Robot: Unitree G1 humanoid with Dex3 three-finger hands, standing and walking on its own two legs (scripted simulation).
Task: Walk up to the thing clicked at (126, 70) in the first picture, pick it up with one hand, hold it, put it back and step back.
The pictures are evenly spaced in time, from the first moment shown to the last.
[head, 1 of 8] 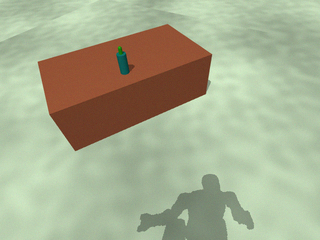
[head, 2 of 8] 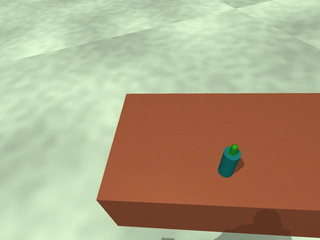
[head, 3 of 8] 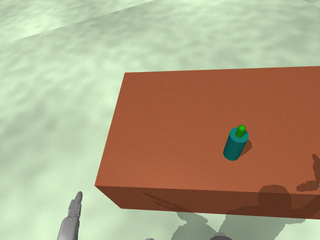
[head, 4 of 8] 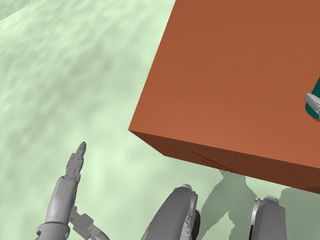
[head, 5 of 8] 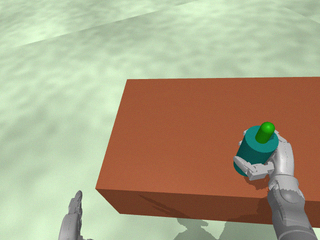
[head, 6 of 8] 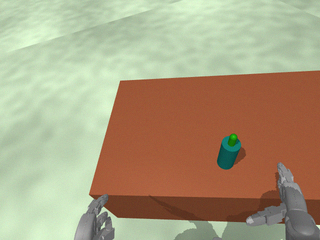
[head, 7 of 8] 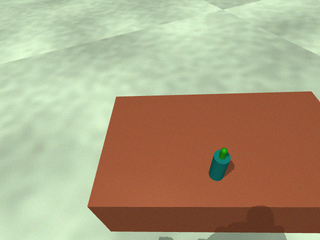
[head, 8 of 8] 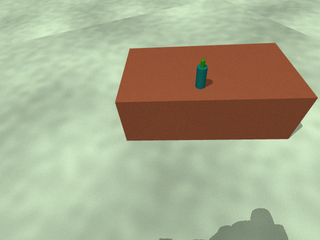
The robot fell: no
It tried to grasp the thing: yes
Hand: right
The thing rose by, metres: 0.28
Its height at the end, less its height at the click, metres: +0.00
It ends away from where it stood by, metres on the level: 0.01
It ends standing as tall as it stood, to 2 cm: yes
